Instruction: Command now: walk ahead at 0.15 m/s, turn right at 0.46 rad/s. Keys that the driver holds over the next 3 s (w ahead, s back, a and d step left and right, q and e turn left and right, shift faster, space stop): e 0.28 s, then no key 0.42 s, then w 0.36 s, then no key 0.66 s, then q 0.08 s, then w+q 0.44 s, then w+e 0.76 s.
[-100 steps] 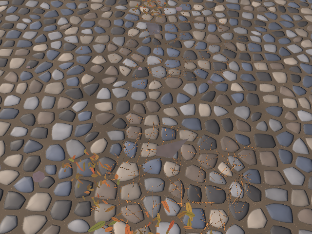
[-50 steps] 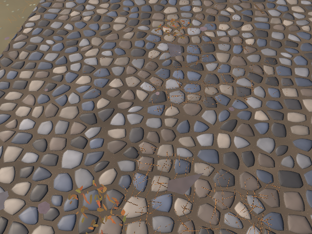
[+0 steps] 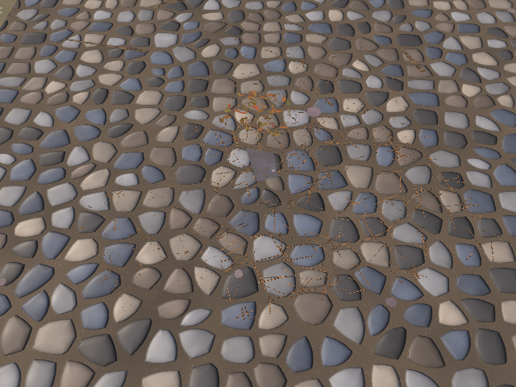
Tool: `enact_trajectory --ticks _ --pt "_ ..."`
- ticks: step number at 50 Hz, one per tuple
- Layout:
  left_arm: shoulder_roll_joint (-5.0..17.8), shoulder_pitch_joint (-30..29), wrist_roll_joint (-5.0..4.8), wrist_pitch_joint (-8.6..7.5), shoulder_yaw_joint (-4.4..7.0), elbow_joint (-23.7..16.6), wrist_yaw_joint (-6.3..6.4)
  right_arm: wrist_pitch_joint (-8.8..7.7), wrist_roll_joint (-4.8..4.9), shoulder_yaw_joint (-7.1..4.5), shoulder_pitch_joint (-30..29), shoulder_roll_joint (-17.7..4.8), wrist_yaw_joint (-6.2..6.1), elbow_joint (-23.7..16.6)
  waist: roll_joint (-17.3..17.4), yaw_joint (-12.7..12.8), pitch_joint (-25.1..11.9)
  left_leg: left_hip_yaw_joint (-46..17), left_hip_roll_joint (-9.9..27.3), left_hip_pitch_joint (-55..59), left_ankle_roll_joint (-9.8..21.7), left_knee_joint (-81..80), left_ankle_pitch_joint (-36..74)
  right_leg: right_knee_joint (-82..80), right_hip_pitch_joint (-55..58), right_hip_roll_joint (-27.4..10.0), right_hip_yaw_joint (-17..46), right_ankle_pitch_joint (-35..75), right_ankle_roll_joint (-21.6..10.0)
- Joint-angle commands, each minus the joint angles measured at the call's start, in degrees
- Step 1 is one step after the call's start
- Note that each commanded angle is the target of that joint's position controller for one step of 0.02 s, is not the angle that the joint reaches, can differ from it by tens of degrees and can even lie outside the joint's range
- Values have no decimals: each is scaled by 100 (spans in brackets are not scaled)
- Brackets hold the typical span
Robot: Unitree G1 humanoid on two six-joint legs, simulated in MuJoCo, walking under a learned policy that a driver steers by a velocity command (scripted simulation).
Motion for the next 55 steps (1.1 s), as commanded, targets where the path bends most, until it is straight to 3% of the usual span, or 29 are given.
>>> enact_trajectory --ticks 1,2,3,4,5,6,8,10,15,19,25,28,29,30,31,32,33,35,36,39,42,46,49,50,51,52,53,54,55 --pt "1020 1683 69 -157 339 135 91 72 29 -267 68 -1060 -60 -346 -71 787 -1135 -106 998 -729 52 3090 4102 -777 2058 -272 677 2159 -512" --pt "1615 1535 6 -130 488 37 146 112 16 -177 544 -493 -13 -566 -1167 267 -1618 -142 -7 -2384 -193 4977 -1234 -95 3396 -1891 2537 6225 -1318" --pt "1690 1742 -279 -21 540 -17 127 211 21 -177 653 -596 6 -595 -973 463 -2507 -1219 -209 -2996 -259 5712 -1472 -612 3825 -2326 3575 5594 -2089" --pt "1445 1262 -302 86 514 -180 161 264 -33 -188 316 -696 16 -635 -341 395 -1943 -1431 122 -3267 -274 5766 -1059 -945 3203 -2154 3305 3849 -1998" --pt "1084 839 -265 163 420 -269 196 272 -60 -200 -179 -723 25 -744 3 344 -1147 -1442 296 -3412 -303 5368 -631 -1274 2379 -1810 2950 2732 -1719" --pt "878 671 -224 213 362 -274 221 296 -97 -223 -435 -758 18 -823 154 227 -742 -1462 412 -3357 -339 4918 -358 -1475 1873 -1488 2685 2225 -1425" --pt "812 623 -182 241 349 -289 245 467 -161 -222 -296 -687 19 -837 2 83 -778 -1436 400 -2887 -404 4392 -45 -1619 1390 -1096 2295 1823 -1109" --pt "984 642 -140 207 403 -322 208 567 -122 -203 -217 -586 13 -862 -40 40 -964 -1415 319 -2744 -453 4108 81 -1617 1323 -932 2220 1697 -980" --pt "1167 671 -126 307 477 -422 202 685 -103 -241 -710 -732 -13 -1098 -381 227 -924 -1527 313 -3027 -557 3323 304 -1931 1360 -755 2621 -671 -687" --pt "1125 756 -83 365 465 -409 217 679 -61 -233 -874 -748 -25 -1171 -509 365 -822 -1524 285 -2941 -522 2809 239 -2097 1443 -800 2880 -1500 -640" --pt "1050 639 -21 418 407 -335 200 588 38 -178 -562 -714 -47 -1120 -572 331 -752 -1352 34 -1965 -221 1614 -170 -1991 1299 -849 3004 -1153 -651" --pt "994 578 -131 477 360 -267 237 507 36 -142 29 -631 -80 -931 -417 47 -642 -1272 -40 -888 68 -394 704 -1717 935 -640 2930 -1149 -306" --pt "812 697 -169 458 305 -268 254 455 -37 -168 -94 -853 -107 -978 84 180 -565 -1933 511 -643 198 -1011 632 -1338 617 -337 2650 -1536 -5" --pt "515 901 -262 418 219 -297 245 421 -130 -209 -341 -1234 -114 -1169 1065 331 -754 -3463 1792 -494 616 -1519 291 -306 238 346 1807 -1953 304" --pt "868 557 -161 384 316 -275 267 387 -148 -181 -776 -1209 -63 -1213 1056 244 -236 -3732 2310 -1666 1063 -1570 1105 383 417 692 1190 -2276 372" --pt "886 502 -106 378 324 -229 239 329 -121 -101 -897 -910 -45 -1187 721 347 -205 -3345 2035 -1909 1081 -1453 1617 885 859 462 1315 -2040 409" --pt "788 609 -126 378 311 -129 210 290 -80 -59 -1054 -784 -37 -1150 698 461 -228 -2859 1687 -1846 912 -1324 1962 1059 950 452 1263 -1803 450" --pt "746 777 -88 407 295 57 201 265 -47 -48 -991 -815 -54 -1079 912 446 -324 -2304 1279 -1301 734 -976 3055 1155 883 405 1114 -1721 564" --pt "650 842 -66 408 243 155 203 258 -55 -34 -718 -784 -32 -969 913 336 -508 -2228 1182 -895 701 -955 2847 866 859 345 976 -1780 610" --pt "709 82 -23 338 207 23 188 335 -71 -204 181 -1128 23 -593 1041 -228 -176 -2906 1335 -24 911 -1274 558 706 -12 261 559 -2036 623" --pt "691 -325 -68 219 190 -86 119 326 -87 -287 430 -1151 51 -425 903 -343 102 -3255 1527 297 1076 -1494 -13 484 -364 97 516 -2152 570" --pt "577 -228 -105 49 164 -37 82 221 -96 -352 345 -1109 116 -300 848 -173 -58 -3032 1498 20 1084 -1409 593 -127 394 102 360 -1934 326" --pt "521 825 -93 -29 184 355 138 207 8 -353 -163 -1000 176 -353 590 454 -209 -2389 1108 -1592 730 -721 812 -1414 2747 238 176 -876 102" --pt "828 1449 -58 -74 272 541 205 162 4 -284 -356 -781 186 -467 88 735 -466 -2006 806 -2612 505 23 457 -1576 3939 -314 902 -1320 8" --pt "1462 2118 -27 -100 408 604 260 117 23 -152 -662 -329 231 -744 -1209 1029 -725 -1120 82 -3790 207 1702 -411 -2366 4679 -1718 2956 -3016 -397" --pt "1676 2216 -57 -78 471 729 238 127 -89 -266 -906 -809 210 -870 -1106 1005 -91 -1046 35 -4486 227 2695 -925 -2683 3995 -2391 3921 -3162 -897" --pt "1272 1727 -53 -81 365 601 203 139 -124 -324 -880 -965 249 -785 -386 671 315 -1387 405 -4538 280 3199 -459 -2602 3580 -2115 3448 -3058 -907" --pt "960 1311 -88 -117 269 471 185 119 -90 -290 -618 -807 310 -638 -278 419 386 -1416 496 -4315 237 3280 -7 -2597 3254 -1788 2911 -2141 -739" --pt "822 1091 -95 -158 212 408 192 113 -83 -278 -431 -728 336 -538 -285 231 339 -1353 577 -4051 148 3237 298 -2575 3100 -1534 2351 -895 -594"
